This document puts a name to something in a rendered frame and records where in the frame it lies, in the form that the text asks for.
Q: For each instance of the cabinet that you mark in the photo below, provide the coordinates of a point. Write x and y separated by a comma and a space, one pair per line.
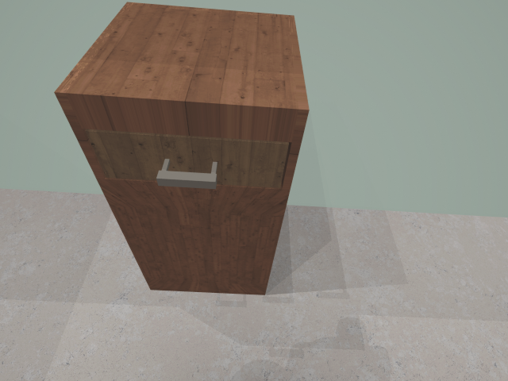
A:
195, 72

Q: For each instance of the handle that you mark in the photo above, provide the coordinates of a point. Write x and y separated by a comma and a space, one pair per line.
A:
187, 179

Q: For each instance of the drawer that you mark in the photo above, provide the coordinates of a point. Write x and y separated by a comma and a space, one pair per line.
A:
130, 155

